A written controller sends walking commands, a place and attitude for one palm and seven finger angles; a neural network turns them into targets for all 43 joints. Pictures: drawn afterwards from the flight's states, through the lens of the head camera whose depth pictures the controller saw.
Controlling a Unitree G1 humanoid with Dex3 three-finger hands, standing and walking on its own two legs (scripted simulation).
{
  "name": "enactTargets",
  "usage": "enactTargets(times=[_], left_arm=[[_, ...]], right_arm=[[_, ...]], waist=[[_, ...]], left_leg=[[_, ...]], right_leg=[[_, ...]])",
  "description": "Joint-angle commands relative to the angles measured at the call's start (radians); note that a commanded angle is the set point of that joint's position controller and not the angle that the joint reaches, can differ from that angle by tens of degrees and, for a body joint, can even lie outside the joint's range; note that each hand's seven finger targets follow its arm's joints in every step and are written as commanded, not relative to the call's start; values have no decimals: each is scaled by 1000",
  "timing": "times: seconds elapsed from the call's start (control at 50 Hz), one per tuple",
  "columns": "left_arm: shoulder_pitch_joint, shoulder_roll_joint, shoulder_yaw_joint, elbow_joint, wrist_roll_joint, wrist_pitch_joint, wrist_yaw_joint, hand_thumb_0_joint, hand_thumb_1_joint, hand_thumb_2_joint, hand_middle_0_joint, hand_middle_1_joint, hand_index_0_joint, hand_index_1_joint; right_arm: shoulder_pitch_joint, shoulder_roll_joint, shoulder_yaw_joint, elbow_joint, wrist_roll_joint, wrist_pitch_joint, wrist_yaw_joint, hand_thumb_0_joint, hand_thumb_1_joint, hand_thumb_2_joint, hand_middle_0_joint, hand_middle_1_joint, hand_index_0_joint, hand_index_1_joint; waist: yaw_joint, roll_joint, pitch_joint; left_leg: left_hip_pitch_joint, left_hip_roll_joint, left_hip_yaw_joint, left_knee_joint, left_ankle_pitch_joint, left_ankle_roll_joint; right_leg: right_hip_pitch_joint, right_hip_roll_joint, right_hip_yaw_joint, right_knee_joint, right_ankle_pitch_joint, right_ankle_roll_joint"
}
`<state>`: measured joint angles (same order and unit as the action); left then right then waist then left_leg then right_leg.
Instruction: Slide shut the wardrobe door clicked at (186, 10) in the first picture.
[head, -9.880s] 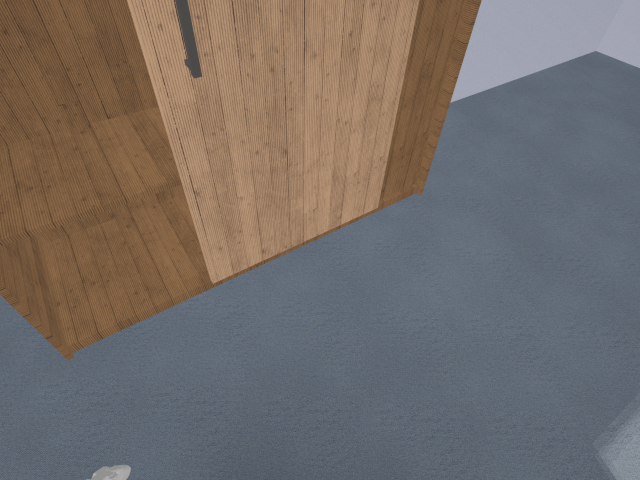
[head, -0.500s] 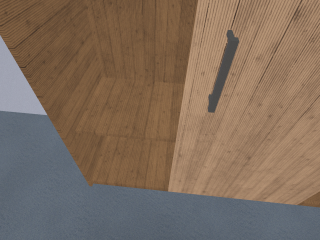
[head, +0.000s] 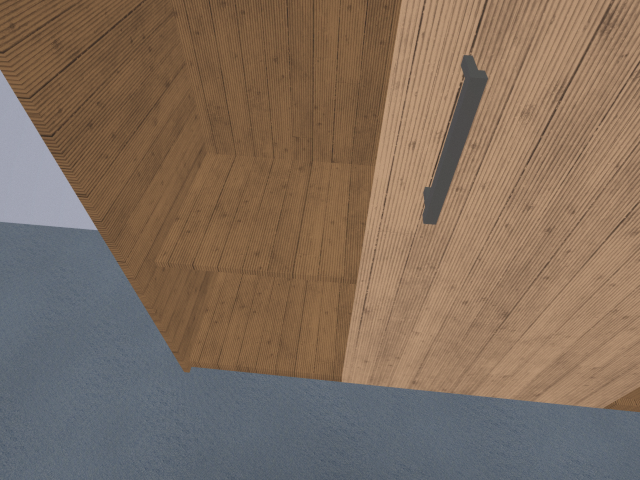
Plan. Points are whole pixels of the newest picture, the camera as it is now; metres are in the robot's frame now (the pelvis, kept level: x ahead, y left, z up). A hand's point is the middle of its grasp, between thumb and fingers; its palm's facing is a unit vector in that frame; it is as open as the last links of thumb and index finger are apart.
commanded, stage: look again from close up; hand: right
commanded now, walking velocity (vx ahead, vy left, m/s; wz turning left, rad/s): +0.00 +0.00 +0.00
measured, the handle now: (447, 149) +0.49 -0.13 +0.18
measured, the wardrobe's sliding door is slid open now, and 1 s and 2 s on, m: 0.49 0.49 0.49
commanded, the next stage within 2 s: raise the hand with hooked fingers in 0.96 s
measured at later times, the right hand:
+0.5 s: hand out of the picture +0.05 -0.19 -0.18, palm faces +0.00 +0.98 -0.22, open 7.4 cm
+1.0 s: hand out of the picture +0.01 -0.17 -0.18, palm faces -0.01 +0.98 -0.18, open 7.4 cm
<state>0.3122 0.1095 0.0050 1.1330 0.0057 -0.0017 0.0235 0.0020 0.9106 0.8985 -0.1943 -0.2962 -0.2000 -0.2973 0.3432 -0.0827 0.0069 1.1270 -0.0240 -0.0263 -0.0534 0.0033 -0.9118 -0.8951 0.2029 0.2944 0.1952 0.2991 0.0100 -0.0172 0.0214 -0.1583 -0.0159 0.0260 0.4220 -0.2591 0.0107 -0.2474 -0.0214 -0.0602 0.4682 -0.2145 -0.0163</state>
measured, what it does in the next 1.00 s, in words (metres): stands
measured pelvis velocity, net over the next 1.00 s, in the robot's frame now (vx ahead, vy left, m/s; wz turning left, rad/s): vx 0.03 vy -0.01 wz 0.01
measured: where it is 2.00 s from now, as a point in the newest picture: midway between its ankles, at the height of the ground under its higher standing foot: outside the picture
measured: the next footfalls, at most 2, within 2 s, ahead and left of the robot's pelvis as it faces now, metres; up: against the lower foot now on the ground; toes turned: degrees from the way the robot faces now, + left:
none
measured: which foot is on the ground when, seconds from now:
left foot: down 0.00-1.00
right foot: down 0.00-1.00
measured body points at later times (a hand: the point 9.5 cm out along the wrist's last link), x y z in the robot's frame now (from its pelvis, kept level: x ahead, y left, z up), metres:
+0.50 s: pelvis +0.02 -0.01 +0.00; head +0.03 -0.01 +0.45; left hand +0.04 +0.22 -0.16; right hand +0.05 -0.24 -0.16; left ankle -0.02 +0.11 -0.74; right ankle +0.02 -0.10 -0.74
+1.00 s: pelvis +0.03 -0.01 +0.00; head +0.04 -0.01 +0.45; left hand +0.03 +0.22 -0.16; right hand +0.02 -0.22 -0.16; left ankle -0.02 +0.11 -0.74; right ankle +0.02 -0.10 -0.74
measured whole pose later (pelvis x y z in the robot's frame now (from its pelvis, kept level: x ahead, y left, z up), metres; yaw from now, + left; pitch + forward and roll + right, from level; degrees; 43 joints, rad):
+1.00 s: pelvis +0.03 -0.01 +0.00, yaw +1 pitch -1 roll +0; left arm 0.26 0.16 -0.01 1.13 0.00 -0.02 0.02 0.00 0.92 0.90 -0.19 -0.30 -0.20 -0.30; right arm 0.31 -0.15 0.02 1.12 -0.02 -0.02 -0.04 0.00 -0.91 -0.90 0.20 0.29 0.20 0.30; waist 0.00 0.01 0.03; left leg -0.12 0.01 0.00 0.44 -0.31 0.00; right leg -0.18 0.01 -0.09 0.44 -0.25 -0.03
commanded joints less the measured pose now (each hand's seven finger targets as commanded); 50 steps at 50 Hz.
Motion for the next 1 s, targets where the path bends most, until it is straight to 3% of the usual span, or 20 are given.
enactTargets(times=[0.0,0.12,0.3,0.54,0.66,0.82,0.98], left_arm=[[60,98,7,-106,18,-19,-11,0,900,900,-200,-300,-200,-300],[48,129,1,-117,11,-41,-2,0,900,900,-200,-300,-200,-300],[2,156,-3,-91,8,-38,2,0,900,900,-200,-300,-200,-300],[-25,166,-3,-63,6,-40,5,0,900,900,-200,-300,-200,-300],[-26,161,-5,-50,4,-36,6,0,900,900,-200,-300,-200,-300],[-15,155,-4,-38,2,-36,8,0,900,900,-200,-300,-200,-300],[-2,147,-7,-28,2,-34,7,0,900,900,-200,-300,-200,-300]], right_arm=[[17,-156,-15,-83,4,-26,-6,0,-900,-900,200,300,200,300],[40,-138,-12,-75,9,-19,5,0,-900,-900,200,300,200,300],[15,-172,-13,-78,9,-4,8,0,-900,-900,200,300,200,300],[7,-194,-13,-68,10,-4,9,0,-900,-900,200,300,200,300],[15,-185,-10,-53,9,0,10,0,-900,-900,200,300,200,300],[32,-175,-8,-35,9,-4,8,0,-900,-900,200,300,200,300],[44,-165,-7,-27,9,-1,8,0,-900,-900,200,300,200,300]], waist=[[29,-34,43],[-2,24,8],[-14,39,52],[-15,30,1],[-13,14,19],[-11,29,11],[-13,22,30]], left_leg=[[-156,120,-119,-63,-145,58],[-74,87,-86,28,54,44],[-70,92,-87,9,93,26],[-36,112,-88,-7,207,18],[-43,113,-89,-28,168,16],[-30,114,-95,-36,218,17],[-41,112,-90,-51,151,17]], right_leg=[[-30,-46,90,31,-69,-12],[-16,-75,123,-18,118,-38],[14,-77,112,-63,139,-37],[93,-80,93,-63,237,-29],[100,-82,92,-84,198,-29],[117,-83,88,-83,224,-27],[113,-85,93,-110,180,-28]])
